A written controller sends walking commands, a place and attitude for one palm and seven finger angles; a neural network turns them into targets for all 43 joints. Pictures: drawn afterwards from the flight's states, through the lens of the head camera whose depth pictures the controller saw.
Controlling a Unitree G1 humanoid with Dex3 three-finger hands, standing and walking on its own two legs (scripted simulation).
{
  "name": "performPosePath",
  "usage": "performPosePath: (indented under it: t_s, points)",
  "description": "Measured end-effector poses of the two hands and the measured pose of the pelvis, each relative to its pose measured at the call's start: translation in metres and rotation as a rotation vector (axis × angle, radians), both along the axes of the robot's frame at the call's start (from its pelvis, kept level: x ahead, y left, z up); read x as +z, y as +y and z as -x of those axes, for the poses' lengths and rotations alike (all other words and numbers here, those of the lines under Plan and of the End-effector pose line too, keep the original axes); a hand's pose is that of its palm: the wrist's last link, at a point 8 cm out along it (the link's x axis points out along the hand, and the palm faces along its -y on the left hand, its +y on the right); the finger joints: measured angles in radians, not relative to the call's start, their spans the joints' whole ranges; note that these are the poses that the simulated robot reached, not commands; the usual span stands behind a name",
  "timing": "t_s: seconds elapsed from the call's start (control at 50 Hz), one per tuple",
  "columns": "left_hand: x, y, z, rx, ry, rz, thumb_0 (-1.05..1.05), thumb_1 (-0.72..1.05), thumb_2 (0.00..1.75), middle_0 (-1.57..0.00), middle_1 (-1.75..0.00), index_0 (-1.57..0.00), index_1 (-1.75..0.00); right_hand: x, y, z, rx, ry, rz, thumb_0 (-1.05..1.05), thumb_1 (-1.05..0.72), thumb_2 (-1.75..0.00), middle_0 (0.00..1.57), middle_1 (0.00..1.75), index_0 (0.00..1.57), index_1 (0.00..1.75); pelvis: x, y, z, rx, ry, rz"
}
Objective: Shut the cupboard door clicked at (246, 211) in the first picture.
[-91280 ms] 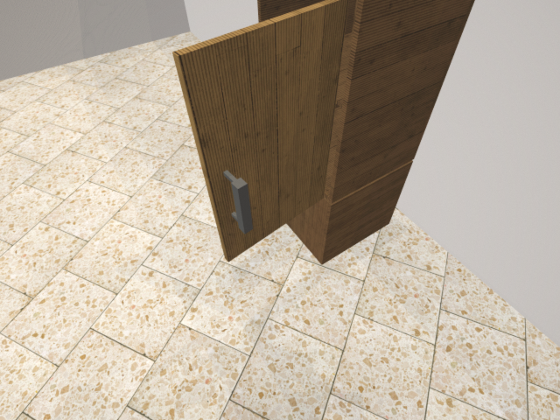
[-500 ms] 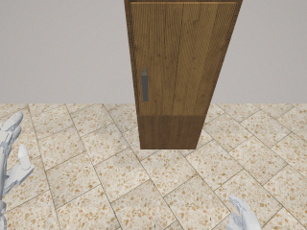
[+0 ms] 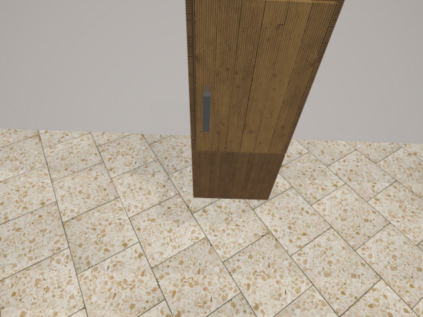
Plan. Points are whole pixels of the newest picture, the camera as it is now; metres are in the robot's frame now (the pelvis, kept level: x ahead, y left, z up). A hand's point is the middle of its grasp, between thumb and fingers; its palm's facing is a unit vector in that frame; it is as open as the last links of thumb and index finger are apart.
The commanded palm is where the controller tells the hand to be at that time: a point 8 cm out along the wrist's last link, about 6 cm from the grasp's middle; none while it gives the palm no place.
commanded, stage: let the arm hang, fingers relaxed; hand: left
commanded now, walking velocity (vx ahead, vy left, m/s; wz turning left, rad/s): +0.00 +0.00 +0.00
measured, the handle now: (206, 108) +0.78 +0.06 -0.10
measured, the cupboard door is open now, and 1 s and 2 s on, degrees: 0 0 0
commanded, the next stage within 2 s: look to check the result in 0.56 s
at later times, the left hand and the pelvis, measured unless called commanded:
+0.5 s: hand out of the picture -0.02 +0.16 -0.18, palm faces +0.03 -0.99 -0.13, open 7.4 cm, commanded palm none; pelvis +0.00 +0.01 +0.00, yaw -1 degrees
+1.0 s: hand out of the picture -0.01 +0.17 -0.18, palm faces +0.02 -0.98 -0.17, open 7.4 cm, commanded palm none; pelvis +0.01 +0.01 +0.00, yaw -1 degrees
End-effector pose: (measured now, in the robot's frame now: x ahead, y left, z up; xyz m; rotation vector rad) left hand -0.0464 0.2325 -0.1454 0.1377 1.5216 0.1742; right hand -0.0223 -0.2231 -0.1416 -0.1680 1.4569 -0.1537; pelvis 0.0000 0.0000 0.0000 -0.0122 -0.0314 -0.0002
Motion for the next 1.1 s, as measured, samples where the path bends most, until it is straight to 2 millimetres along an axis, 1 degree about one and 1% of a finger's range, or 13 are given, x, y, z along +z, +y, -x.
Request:
performPosePath:
  t_s: [0.06, 0.12, 0.2, 0.3, 0.4, 0.48, 0.82, 1.1]
  points:
    - [0.002, -0.001, 0.011, 0.002, 0.028, 0.0, 0.0, 0.93, 0.9, -0.2, -0.3, -0.2, -0.3, -0.004, 0.011, 0.008, -0.018, 0.008, -0.024, 0.01, -0.91, -0.9, 0.2, 0.3, 0.2, 0.3, 0.0, 0.003, 0.002, -0.006, -0.002, -0.002]
    - [0.003, -0.003, 0.014, 0.002, 0.031, 0.006, 0.0, 0.92, 0.9, -0.2, -0.3, -0.2, -0.3, -0.006, 0.021, 0.012, -0.031, 0.006, -0.044, 0.01, -0.91, -0.9, 0.2, 0.3, 0.2, 0.3, 0.0, 0.006, 0.003, -0.011, -0.002, -0.004]
    - [0.001, -0.009, 0.009, 0.001, 0.008, 0.021, 0.0, 0.91, 0.9, -0.2, -0.3, -0.2, -0.3, -0.009, 0.031, 0.013, -0.043, -0.006, -0.059, 0.01, -0.91, -0.9, 0.2, 0.3, 0.2, 0.3, 0.0, 0.009, 0.004, -0.016, 0.0, -0.006]
    - [-0.003, -0.017, -0.005, -0.004, -0.04, 0.043, 0.0, 0.91, 0.9, -0.2, -0.3, -0.2, -0.3, -0.009, 0.036, 0.01, -0.05, -0.026, -0.063, 0.01, -0.91, -0.9, 0.2, 0.3, 0.2, 0.3, 0.0, 0.011, 0.005, -0.018, 0.003, -0.009]
    - [-0.005, -0.022, -0.019, -0.01, -0.08, 0.06, 0.0, 0.91, 0.9, -0.2, -0.3, -0.2, -0.3, -0.008, 0.034, 0.008, -0.052, -0.04, -0.053, 0.01, -0.91, -0.9, 0.2, 0.3, 0.2, 0.3, 0.0, 0.012, 0.004, -0.018, 0.005, -0.011]
    - [-0.006, -0.023, -0.025, -0.014, -0.094, 0.063, 0.0, 0.91, 0.9, -0.2, -0.3, -0.2, -0.3, -0.006, 0.031, 0.006, -0.054, -0.045, -0.042, 0.01, -0.91, -0.9, 0.2, 0.3, 0.2, 0.3, 0.0, 0.012, 0.003, -0.018, 0.005, -0.011]
    - [-0.001, -0.011, -0.024, -0.016, -0.058, 0.023, 0.0, 0.91, 0.9, -0.2, -0.3, -0.2, -0.3, -0.006, 0.022, -0.002, -0.05, -0.039, -0.032, 0.01, -0.91, -0.9, 0.2, 0.3, 0.2, 0.3, 0.001, 0.009, -0.004, -0.021, 0.003, -0.012]
    - [0.0, -0.018, -0.036, -0.023, -0.073, 0.028, 0.0, 0.91, 0.9, -0.2, -0.3, -0.2, -0.3, -0.005, 0.015, -0.017, -0.038, -0.054, -0.029, 0.01, -0.91, -0.9, 0.2, 0.3, 0.2, 0.3, 0.002, 0.005, -0.01, -0.021, 0.0, -0.014]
